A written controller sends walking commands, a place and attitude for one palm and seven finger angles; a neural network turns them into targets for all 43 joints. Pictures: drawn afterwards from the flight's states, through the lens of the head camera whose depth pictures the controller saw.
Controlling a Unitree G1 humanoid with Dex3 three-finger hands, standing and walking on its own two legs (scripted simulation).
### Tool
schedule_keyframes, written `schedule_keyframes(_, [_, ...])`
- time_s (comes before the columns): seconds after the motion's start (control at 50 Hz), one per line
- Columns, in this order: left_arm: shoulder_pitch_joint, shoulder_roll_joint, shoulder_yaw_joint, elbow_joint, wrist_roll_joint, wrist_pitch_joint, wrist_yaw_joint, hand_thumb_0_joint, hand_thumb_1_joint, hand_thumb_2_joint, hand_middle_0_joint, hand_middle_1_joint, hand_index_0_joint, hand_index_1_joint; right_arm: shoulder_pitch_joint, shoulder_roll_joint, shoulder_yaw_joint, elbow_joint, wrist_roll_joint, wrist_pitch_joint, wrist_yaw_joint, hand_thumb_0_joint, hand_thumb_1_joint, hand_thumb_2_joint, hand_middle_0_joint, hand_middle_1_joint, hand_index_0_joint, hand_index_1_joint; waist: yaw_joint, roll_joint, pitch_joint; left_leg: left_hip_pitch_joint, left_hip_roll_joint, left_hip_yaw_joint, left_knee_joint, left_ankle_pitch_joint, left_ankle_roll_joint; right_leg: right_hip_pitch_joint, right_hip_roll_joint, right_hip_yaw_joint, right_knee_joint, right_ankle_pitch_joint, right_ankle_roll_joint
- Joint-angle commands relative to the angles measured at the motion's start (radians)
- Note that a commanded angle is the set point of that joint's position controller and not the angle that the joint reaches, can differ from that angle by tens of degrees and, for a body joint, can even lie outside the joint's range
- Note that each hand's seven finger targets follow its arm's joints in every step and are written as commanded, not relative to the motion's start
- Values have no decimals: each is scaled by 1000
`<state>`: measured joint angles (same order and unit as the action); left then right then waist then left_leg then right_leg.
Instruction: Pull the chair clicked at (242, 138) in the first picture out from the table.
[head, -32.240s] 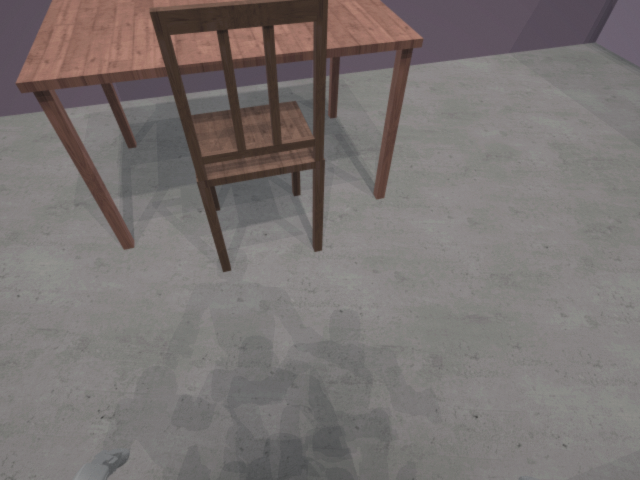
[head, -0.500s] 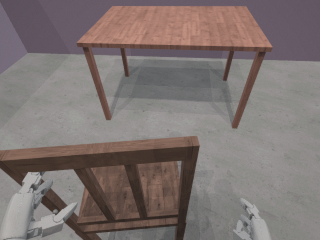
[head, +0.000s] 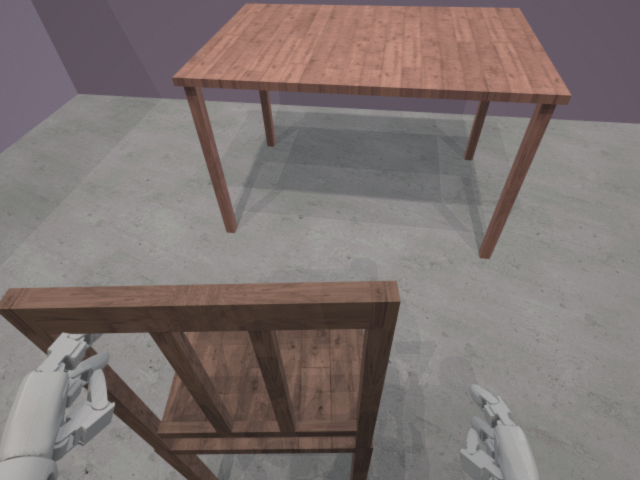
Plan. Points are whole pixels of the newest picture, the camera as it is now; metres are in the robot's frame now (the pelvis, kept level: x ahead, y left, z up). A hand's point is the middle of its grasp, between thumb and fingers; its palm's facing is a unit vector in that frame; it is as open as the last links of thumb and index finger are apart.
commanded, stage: draw the hand back to the body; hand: left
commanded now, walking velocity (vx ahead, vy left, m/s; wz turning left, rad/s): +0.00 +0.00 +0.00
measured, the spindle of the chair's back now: (200, 386) +0.24 +0.21 -0.05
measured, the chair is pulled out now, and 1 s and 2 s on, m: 0.74 0.78 0.77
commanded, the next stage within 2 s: step back with the hand held close in 0.04 s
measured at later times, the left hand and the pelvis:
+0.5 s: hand (91, 425) +0.14 +0.26 +0.08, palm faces +0.15 -0.84 -0.52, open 7.0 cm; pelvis -0.06 +0.01 +0.00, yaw -2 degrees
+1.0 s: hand out of the picture +0.07 +0.26 +0.13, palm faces +0.26 -0.77 -0.58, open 6.7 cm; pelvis -0.11 +0.00 -0.01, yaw +1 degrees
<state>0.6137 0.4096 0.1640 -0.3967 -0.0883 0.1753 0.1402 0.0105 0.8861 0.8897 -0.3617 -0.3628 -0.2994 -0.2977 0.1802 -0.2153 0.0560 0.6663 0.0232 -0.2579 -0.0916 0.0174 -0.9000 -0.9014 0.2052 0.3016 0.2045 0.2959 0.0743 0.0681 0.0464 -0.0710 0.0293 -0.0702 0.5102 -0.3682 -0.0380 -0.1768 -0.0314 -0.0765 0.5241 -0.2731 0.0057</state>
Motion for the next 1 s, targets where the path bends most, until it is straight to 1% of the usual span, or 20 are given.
schedule_keyframes(0.0, [-271, 280, 351, -523, 49, -238, 101, 0, 900, 900, -200, -300, -200, -300, -108, -100, -42, -157, 3, -62, -9, 0, -900, -900, 200, 300, 200, 300, -7, 147, -211, -71, 2, 30, -80, 432, 17, 148, -30, 11, -40, 304, -27])
schedule_keyframes(0.14, [-297, 265, 325, -520, 52, -235, 96, 0, 900, 900, -200, -300, -200, -300, -112, -105, -38, -151, 2, -65, -6, 0, -900, -900, 200, 300, 200, 300, -14, 162, -197, -82, 1, 31, -82, 403, 17, 139, -32, 13, -44, 281, -30])
schedule_keyframes(0.16, [-450, 436, 461, -481, 7, -283, 69, 0, 900, 900, -200, -300, -200, -300, -59, -138, -79, -200, 34, -9, -19, 0, -900, -900, 200, 300, 200, 300, -33, 39, -24, -111, 40, 14, -86, 365, 38, 25, -67, 133, -108, 409, -23])
schedule_keyframes(0.18, [-406, 344, 401, -429, 12, -280, 51, 0, 900, 900, -200, -300, -200, -300, -65, -117, -79, -199, 29, 17, -20, 0, -900, -900, 200, 300, 200, 300, -45, 1, -68, -96, 38, 18, -84, 334, 37, 58, -89, 131, -113, 467, -24])
schedule_keyframes(0.22, [-366, 298, 373, -431, 7, -279, 49, 0, 900, 900, -200, -300, -200, -300, -81, -116, -79, -213, 29, 40, -16, 0, -900, -900, 200, 300, 200, 300, -47, 17, -97, -79, 33, 22, -81, 392, 29, 93, -96, 123, -88, 533, -25])
schedule_keyframes(0.24, [-368, 311, 372, -463, 10, -288, 48, 0, 900, 900, -200, -300, -200, -300, -91, -124, -78, -223, 30, 46, -17, 0, -900, -900, 200, 300, 200, 300, -43, 103, -152, -49, 37, 25, -87, 436, 28, 118, -99, 129, -70, 564, -27])
schedule_keyframes(0.28, [-291, 297, 369, -491, 10, -302, 58, 0, 900, 900, -200, -300, -200, -300, -101, -116, -78, -234, 25, 67, -19, 0, -900, -900, 200, 300, 200, 300, -36, 159, -215, -32, 54, 22, -85, 523, 31, 153, -95, 111, -44, 575, -20])
schedule_keyframes(0.34, [-189, 324, 406, -551, 10, -318, 67, 0, 900, 900, -200, -300, -200, -300, -121, -112, -86, -250, 27, 89, -20, 0, -900, -900, 200, 300, 200, 300, -27, 160, -327, -22, 65, 14, -71, 594, 37, 217, -91, 102, 0, 603, -15])
schedule_keyframes(0.38, [-150, 320, 414, -594, 11, -324, 73, 0, 900, 900, -200, -300, -200, -300, -116, -108, -89, -261, 23, 103, -22, 0, -900, -900, 200, 300, 200, 300, -30, 107, -336, -57, 73, 8, -54, 578, 36, 219, -98, 96, 3, 600, -14])
schedule_keyframes(0.52, [-76, 345, 468, -631, 16, -339, 85, 0, 900, 900, -200, -300, -200, -300, -115, -104, -98, -253, 14, 102, -38, 0, -900, -900, 200, 300, 200, 300, -27, 147, -254, -258, 98, -35, -101, 313, 55, 185, -78, 83, 19, 403, 4])
schedule_keyframes(0.64, [-97, 361, 500, -607, 38, -371, 86, 0, 900, 900, -200, -300, -200, -300, -78, -114, -99, -232, 5, 62, -51, 0, -900, -900, 200, 300, 200, 300, -32, 224, -172, -514, 104, -56, -161, -88, 86, 239, -46, 111, 51, 184, 14])
schedule_keyframes(0.72, [-146, 362, 507, -615, 52, -400, 88, 0, 900, 900, -200, -300, -200, -300, -26, -121, -96, -227, -11, 30, -51, 0, -900, -900, 200, 300, 200, 300, -37, 144, -153, -563, 61, -53, -109, -253, 85, 187, -65, 177, -16, 25, 7])
schedule_keyframes(0.78, [-176, 377, 499, -610, 52, -418, 87, 0, 900, 900, -200, -300, -200, -300, -8, -123, -88, -211, -23, 14, -49, 0, -900, -900, 200, 300, 200, 300, -42, 46, -151, -439, 10, -29, 9, -267, 71, 11, -125, 259, -167, -205, -25])
schedule_keyframes(0.82, [-185, 376, 486, -604, 47, -426, 94, 0, 900, 900, -200, -300, -200, -300, -10, -118, -79, -187, -30, 9, -47, 0, -900, -900, 200, 300, 200, 300, -44, -11, -171, -302, -12, -12, 105, -183, 57, -122, -172, 273, -224, -272, -53])
schedule_keyframes(0.86, [-163, 370, 481, -599, 42, -436, 97, 0, 900, 900, -200, -300, -200, -300, -14, -119, -70, -172, -32, 4, -50, 0, -900, -900, 200, 300, 200, 300, -48, 17, -209, -230, -3, -28, 83, -132, 59, -148, -171, 240, -201, -232, -55])
schedule_keyframes(0.88, [-182, 384, 487, -623, 43, -448, 99, 0, 900, 900, -200, -300, -200, -300, -17, -128, -73, -171, -38, 2, -53, 0, -900, -900, 200, 300, 200, 300, -52, 41, -205, -261, 13, -58, 30, -137, 68, -124, -145, 215, -167, -214, -41])
schedule_keyframes(0.92, [-177, 369, 502, -616, 51, -459, 101, 0, 900, 900, -200, -300, -200, -300, -16, -138, -81, -173, -39, -12, -56, 0, -900, -900, 200, 300, 200, 300, -51, 109, -209, -392, 67, -117, -98, -181, 88, 4, -79, 162, -60, -174, -9])
schedule_keyframes(0.94, [-148, 366, 521, -569, 58, -463, 101, 0, 900, 900, -200, -300, -200, -300, -39, -138, -89, -170, -29, -22, -58, 0, -900, -900, 200, 300, 200, 300, -54, 181, -190, -495, 99, -133, -152, -230, 104, 77, -48, 147, 10, -132, 3])
schedule_keyframes(0.96, [-132, 325, 521, -521, 64, -463, 100, 0, 900, 900, -200, -300, -200, -300, -16, -133, -91, -172, -27, -22, -53, 0, -900, -900, 200, 300, 200, 300, -51, 195, -190, -570, 118, -135, -174, -236, 106, 141, -33, 118, 74, -81, 7])
schedule_keyframes(0.98, [-142, 314, 530, -487, 68, -462, 98, 0, 900, 900, -200, -300, -200, -300, -19, -139, -104, -176, -23, -16, -49, 0, -900, -900, 200, 300, 200, 300, -51, 152, -169, -631, 127, -130, -171, -224, 106, 174, -21, 118, 112, -8, 7])
